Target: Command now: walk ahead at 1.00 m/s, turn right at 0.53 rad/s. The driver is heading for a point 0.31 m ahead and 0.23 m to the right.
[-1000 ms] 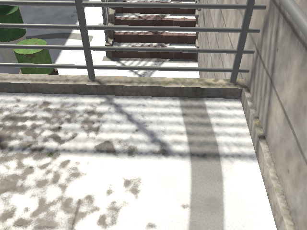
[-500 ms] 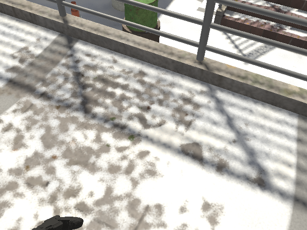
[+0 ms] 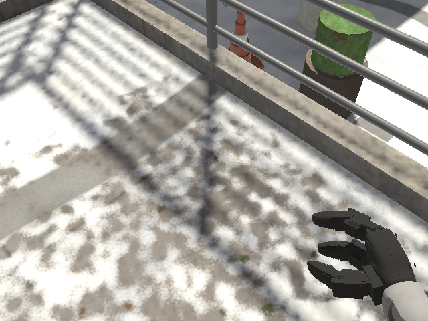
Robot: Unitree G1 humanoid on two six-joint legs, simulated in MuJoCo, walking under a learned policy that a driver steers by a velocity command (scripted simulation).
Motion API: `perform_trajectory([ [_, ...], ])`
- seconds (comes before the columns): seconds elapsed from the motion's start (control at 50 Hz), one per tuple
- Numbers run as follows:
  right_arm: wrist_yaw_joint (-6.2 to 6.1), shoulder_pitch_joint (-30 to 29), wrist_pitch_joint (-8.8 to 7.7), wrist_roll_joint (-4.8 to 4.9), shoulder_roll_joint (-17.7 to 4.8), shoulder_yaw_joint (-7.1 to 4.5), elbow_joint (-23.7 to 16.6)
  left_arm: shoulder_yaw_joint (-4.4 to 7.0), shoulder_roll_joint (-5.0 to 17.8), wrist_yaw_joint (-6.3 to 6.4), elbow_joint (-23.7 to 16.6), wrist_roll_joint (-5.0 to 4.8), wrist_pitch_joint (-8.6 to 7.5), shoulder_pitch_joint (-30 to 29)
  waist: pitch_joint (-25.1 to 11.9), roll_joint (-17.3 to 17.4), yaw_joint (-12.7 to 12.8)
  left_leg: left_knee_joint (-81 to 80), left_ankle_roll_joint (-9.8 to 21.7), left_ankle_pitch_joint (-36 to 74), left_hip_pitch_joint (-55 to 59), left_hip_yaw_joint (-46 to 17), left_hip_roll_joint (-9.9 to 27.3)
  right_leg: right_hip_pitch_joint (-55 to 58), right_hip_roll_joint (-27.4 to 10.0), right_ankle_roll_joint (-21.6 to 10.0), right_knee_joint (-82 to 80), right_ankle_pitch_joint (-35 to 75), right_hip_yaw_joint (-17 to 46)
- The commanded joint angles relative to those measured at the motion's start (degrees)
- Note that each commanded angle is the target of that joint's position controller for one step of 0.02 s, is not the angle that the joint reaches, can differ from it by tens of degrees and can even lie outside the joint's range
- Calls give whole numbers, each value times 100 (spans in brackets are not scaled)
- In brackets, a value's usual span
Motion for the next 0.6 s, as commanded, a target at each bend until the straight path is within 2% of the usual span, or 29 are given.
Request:
perform_trajectory([
  [0.02, -270, 3537, 76, -209, -1722, -667, 710, 223, 822, 106, -1070, -295, -53, -649, -2291, 848, -1664, -1131, 525, -1723, 5716, -4400, 2838, -4382, -227, -314, 4633, 249, 128],
  [0.04, -254, 2861, 83, -57, -1268, -646, 660, 249, 988, 145, -1118, -204, 19, -1041, -1421, 556, -1506, -1597, 633, -2004, 4887, -3920, 2491, -4754, -493, -299, 4444, 1021, -19],
  [0.06, -224, 2545, 24, -18, -889, -575, 676, 249, 907, 97, -1159, -92, 83, -1401, -703, 325, -1379, -1716, 635, -1634, 4147, -3114, 2199, -4830, -635, -272, 4240, 1193, -31],
  [0.08, -213, 2421, -51, -11, -741, -568, 756, 271, 843, 61, -1153, -39, 155, -1534, -235, 107, -1179, -1890, 536, -945, 3578, -2428, 1934, -4782, -755, -236, 4092, 1206, -13],
  [0.1, -226, 2415, -104, 29, -585, -534, 841, 291, 759, 5, -1107, 38, 251, -1570, 0, -48, -994, -2007, 322, -434, 3169, -1748, 1622, -4643, -861, -227, 3950, 1218, 0],
  [0.12, -238, 2535, -167, 90, -537, -521, 969, 282, 598, -52, -1184, 71, 343, -1456, -15, 290, -806, -2030, 263, 75, 3029, -1355, 1644, -4545, -927, -197, 3777, 1219, -28],
  [0.14, -196, 2643, -216, 136, -382, -488, 1088, 276, 553, -104, -1268, 110, 393, -1613, -9, 291, -740, -2028, 194, 711, 3033, -998, 1518, -4595, -1002, -193, 3647, 1236, -55],
  [0.16, -187, 2736, -251, 200, -340, -484, 1214, 269, 473, -142, -1422, 128, 460, -1869, 82, 383, -674, -2133, 166, 993, 2991, -687, 1530, -4774, -1056, -157, 3585, 1251, -116],
  [0.2, -179, 2848, -294, 242, -393, -498, 1356, 204, 352, -236, -1830, 141, 490, -2653, 327, 389, -652, -2424, 33, 1678, 2718, 131, 1343, -4981, -1074, -138, 3299, 1720, -442],
  [0.24, -184, 2702, -310, 185, -439, -498, 1384, 112, 376, -345, -2115, 111, 442, -3134, 519, 393, -563, -2604, -136, 2173, 2259, 912, 981, -4498, -1006, -203, 2389, 2545, -719],
  [0.26, -223, 2575, -328, 144, -422, -445, 1374, 93, 513, -328, -2217, 92, 421, -3345, 653, 72, -510, -2680, -200, 2707, 2032, 1032, 880, -4097, -847, -178, 1639, 2785, -855],
  [0.28, -270, 2663, -352, 174, -562, -446, 1423, 44, 495, -333, -2254, 128, 381, -3445, 767, -138, -506, -2608, -256, 3516, 1861, 1215, 798, -3534, -570, -144, 840, 3070, -1194],
  [0.3, -320, 2811, -419, 219, -892, -503, 1443, 15, 542, -342, -2155, 213, 341, -3207, 633, -198, -447, -2292, -234, 4530, 1814, 1238, 857, -2770, -239, -125, 329, 3455, -1420],
  [0.32, -331, 2842, -409, 246, -1226, -567, 1412, 39, 683, -416, -1889, 251, 287, -2698, 326, 19, -308, -1741, -174, 5453, 1886, 1187, 932, -1998, 72, -147, 221, 3616, -1558],
  [0.34, -357, 2705, -336, 266, -1474, -610, 1361, 107, 928, -418, -1731, 287, 287, -2160, -104, 321, 29, -884, -204, 6220, 2036, 1023, 1107, -1313, 241, -279, 162, 3246, -1356],
  [0.36, -359, 2680, -248, 278, -1516, -609, 1354, 196, 1174, -365, -1445, 358, 228, -1333, -539, 259, 337, 286, -215, 5853, 2012, 972, 1136, -473, 316, -442, -118, 3385, -1107],
  [0.38, -333, 2655, -172, 337, -1601, -632, 1375, 252, 1337, -283, -1193, 398, 181, -651, -731, 171, 660, 1744, -273, 4492, 1898, 1052, 846, 169, 113, -577, -770, 4169, -772],
  [0.4, -270, 2795, -74, 278, -1158, -596, 1371, 329, 1737, -205, -1297, 250, 191, -1066, -727, -992, 249, 4234, -484, -1614, 887, 1163, -315, 802, -910, -749, -706, 7167, 113],
  [0.42, -224, 4403, -5, 608, -638, -363, 1270, 430, 2282, -158, -1412, 267, 164, -1170, -2597, -1667, -495, 6526, -531, -2976, -652, -100, -254, 3023, -2838, -2130, 326, 10521, 2140],
  [0.44, -401, 4190, 42, 527, -1319, -511, 1475, 430, 1947, 10, -1840, 69, 182, -1182, -3240, -135, 57, 6478, -532, -2251, -482, -779, -319, 2608, -3151, -2033, -258, 11285, 2760],
  [0.46, -469, 3941, 111, 448, -1123, -487, 1382, 324, 1765, 112, -1879, 18, 179, -1858, -2213, -75, -469, 5956, -593, -1689, -425, -586, -11, 1219, -2747, -1781, -780, 9809, 2151],
  [0.48, -418, 3533, 156, 218, -1053, -456, 1299, 149, 1306, 137, -1834, -40, 171, -2297, -1479, 109, -749, 5154, -556, -1459, -390, -545, 169, 299, -2272, -1538, -1089, 8299, 1815],
  [0.5, -371, 3373, 292, 117, -919, -408, 1245, 55, 1053, 198, -1833, -29, 166, -2525, -1049, 106, -889, 4731, -517, -1557, -315, -639, 250, -287, -2045, -1413, -1257, 7706, 1475],
  [0.52, -301, 3343, 433, 30, -846, -385, 1168, 0, 968, 213, -1686, -90, 187, -2430, -834, 24, -993, 4279, -513, -1649, 213, -547, 297, -1113, -1806, -1283, -1505, 7187, 983],
  [0.54, -299, 3357, 499, 60, -800, -401, 1231, -49, 916, 180, -1669, 7, 165, -2460, -705, 86, -1010, 3853, -505, -1599, 661, -482, 294, -1757, -1701, -1234, -1714, 7153, 620],
  [0.56, -295, 3403, 593, 60, -649, -385, 1275, 20, 1115, 127, -1640, 78, 106, -2371, -708, -104, -1095, 3634, -552, -1536, 782, -347, 249, -1969, -1663, -1233, -1762, 7398, 450],
  [0.6, -298, 3446, 641, 131, -548, -390, 1308, 58, 1145, 56, -1566, 158, 29, -2357, -834, -219, -1182, 3046, -533, -1176, 861, -301, 293, -2025, -1478, -1066, -1810, 7222, 98],
])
